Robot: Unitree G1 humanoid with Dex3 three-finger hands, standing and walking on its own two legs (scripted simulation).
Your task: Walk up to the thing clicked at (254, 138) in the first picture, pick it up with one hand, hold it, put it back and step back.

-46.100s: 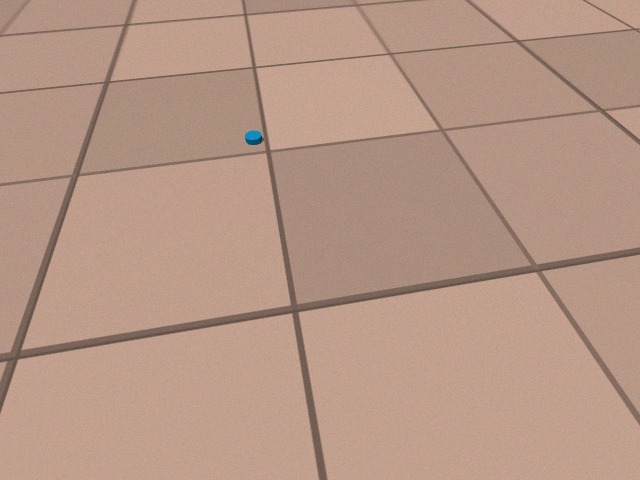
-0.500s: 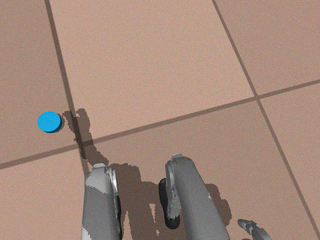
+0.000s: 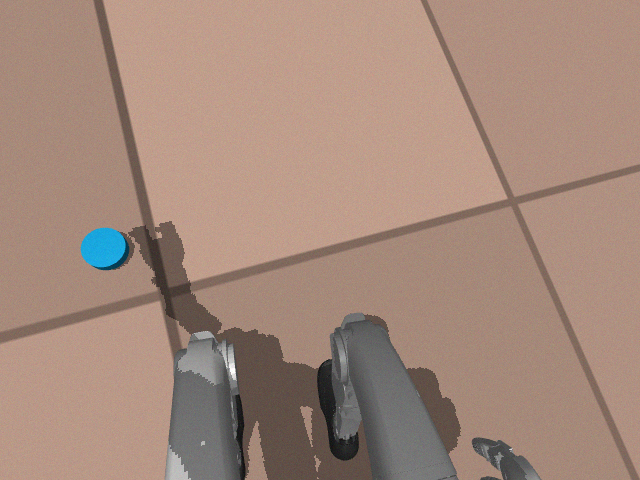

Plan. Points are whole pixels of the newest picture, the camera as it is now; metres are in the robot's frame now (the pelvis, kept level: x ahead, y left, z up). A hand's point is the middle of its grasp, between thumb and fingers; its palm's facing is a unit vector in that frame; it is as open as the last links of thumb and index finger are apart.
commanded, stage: go down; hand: left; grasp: from above
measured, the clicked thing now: (105, 249) +0.51 +0.35 -0.51
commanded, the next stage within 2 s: approach in 0.80 s
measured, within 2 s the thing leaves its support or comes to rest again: neither
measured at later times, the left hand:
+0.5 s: hand out of the picture +0.46 +0.40 -0.04, palm faces -0.44 -0.08 -0.89, open 12.1 cm
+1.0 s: hand out of the picture +0.45 +0.41 -0.03, palm faces -0.46 -0.09 -0.88, open 12.5 cm
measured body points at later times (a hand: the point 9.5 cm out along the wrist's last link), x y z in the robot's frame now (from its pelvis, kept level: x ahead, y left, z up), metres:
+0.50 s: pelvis +0.00 +0.00 +0.00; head +0.21 +0.07 +0.40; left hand +0.48 +0.40 +0.01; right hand +0.07 -0.27 -0.11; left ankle +0.07 +0.10 -0.50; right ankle +0.10 -0.14 -0.50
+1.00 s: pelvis +0.01 +0.00 +0.01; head +0.21 +0.07 +0.41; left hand +0.47 +0.41 +0.02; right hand +0.07 -0.27 -0.10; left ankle +0.07 +0.10 -0.50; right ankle +0.10 -0.14 -0.50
